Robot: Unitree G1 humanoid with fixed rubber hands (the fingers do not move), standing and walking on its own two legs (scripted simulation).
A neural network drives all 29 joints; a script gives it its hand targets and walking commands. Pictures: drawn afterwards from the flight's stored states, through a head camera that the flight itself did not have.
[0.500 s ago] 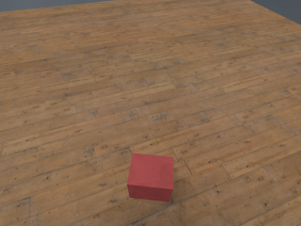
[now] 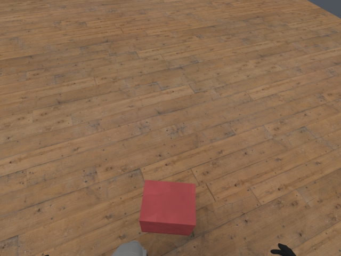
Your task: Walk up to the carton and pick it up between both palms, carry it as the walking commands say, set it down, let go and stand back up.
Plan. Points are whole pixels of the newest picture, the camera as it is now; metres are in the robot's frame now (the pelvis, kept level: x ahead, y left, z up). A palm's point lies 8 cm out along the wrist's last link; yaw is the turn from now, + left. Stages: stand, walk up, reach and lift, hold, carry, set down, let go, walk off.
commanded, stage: walk up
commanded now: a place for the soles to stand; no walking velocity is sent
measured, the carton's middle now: (167, 208) +0.41 +0.00 -0.64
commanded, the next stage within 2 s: none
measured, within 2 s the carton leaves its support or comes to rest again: neither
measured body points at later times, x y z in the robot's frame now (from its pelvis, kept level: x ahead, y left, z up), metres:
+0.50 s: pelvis +0.06 +0.00 +0.02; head +0.08 -0.01 +0.47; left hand +0.17 +0.30 -0.10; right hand +0.16 -0.31 -0.11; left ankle +0.09 +0.11 -0.72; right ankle +0.00 -0.14 -0.72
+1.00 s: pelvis +0.05 -0.02 +0.03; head +0.08 -0.02 +0.48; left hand +0.18 +0.26 -0.10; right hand +0.11 -0.33 -0.11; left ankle +0.09 +0.11 -0.72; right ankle +0.00 -0.14 -0.72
